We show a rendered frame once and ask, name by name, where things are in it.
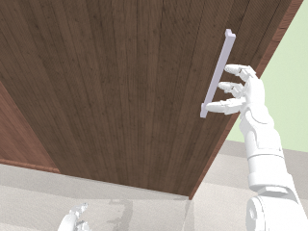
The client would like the right robot forearm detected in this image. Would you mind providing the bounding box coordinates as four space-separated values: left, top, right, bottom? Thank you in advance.
239 102 308 227

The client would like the wardrobe door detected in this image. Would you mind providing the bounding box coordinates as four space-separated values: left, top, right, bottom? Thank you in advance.
0 0 293 197
0 81 57 168

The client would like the left robot hand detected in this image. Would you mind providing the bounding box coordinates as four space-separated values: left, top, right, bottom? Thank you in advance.
58 202 92 231

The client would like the right robot hand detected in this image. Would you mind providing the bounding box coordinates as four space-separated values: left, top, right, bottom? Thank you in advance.
205 64 265 115

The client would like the robot right upper arm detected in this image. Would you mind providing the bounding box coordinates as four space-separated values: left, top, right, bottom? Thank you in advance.
245 195 308 231

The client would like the handle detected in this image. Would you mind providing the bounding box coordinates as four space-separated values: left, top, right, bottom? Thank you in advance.
200 29 236 118

